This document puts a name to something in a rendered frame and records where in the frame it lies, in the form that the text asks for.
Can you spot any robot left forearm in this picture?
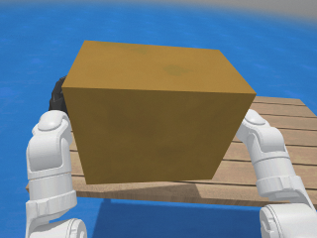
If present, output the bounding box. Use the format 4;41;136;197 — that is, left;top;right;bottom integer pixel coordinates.
25;110;77;238

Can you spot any robot right upper arm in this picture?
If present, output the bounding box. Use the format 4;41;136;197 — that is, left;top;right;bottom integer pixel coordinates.
260;202;317;238

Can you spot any robot left upper arm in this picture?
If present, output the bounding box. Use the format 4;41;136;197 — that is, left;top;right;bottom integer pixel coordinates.
30;218;87;238

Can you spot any carton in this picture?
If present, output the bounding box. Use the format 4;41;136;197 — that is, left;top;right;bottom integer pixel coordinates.
61;40;257;184

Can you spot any left robot hand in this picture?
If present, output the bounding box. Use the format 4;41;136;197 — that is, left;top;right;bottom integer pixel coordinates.
49;75;69;119

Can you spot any table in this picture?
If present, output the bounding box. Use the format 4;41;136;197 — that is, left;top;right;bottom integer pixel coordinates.
25;96;317;210

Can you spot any robot right forearm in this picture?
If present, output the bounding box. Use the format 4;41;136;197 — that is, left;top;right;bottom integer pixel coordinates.
236;109;317;216

